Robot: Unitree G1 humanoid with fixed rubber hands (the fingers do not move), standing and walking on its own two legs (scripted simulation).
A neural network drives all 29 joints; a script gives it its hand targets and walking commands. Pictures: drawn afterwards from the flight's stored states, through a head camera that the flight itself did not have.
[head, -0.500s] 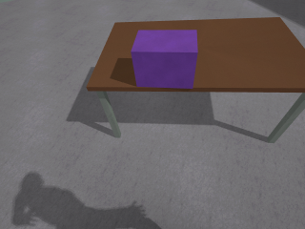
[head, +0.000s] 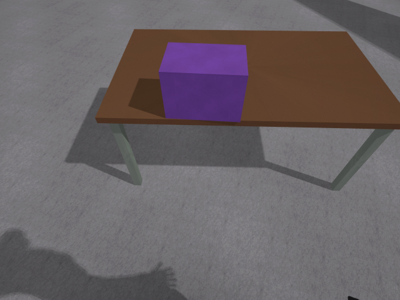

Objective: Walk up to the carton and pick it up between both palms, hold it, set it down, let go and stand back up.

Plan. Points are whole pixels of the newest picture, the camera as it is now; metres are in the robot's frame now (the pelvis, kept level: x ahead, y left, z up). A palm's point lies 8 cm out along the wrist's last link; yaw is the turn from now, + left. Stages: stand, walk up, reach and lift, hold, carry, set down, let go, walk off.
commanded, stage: walk up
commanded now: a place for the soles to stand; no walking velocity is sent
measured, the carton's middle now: (204, 82) +0.88 +0.01 -0.09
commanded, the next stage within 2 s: none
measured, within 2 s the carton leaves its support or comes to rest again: neither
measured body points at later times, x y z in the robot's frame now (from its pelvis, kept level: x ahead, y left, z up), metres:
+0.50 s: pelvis -0.03 -0.01 +0.00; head +0.00 -0.01 +0.45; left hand +0.08 +0.30 -0.12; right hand +0.07 -0.33 -0.10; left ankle -0.01 +0.14 -0.72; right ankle +0.00 -0.13 -0.72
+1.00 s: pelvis +0.00 +0.01 +0.02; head +0.03 +0.00 +0.47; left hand +0.06 +0.32 -0.09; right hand +0.09 -0.33 -0.09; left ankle +0.02 +0.15 -0.68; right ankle +0.00 -0.13 -0.72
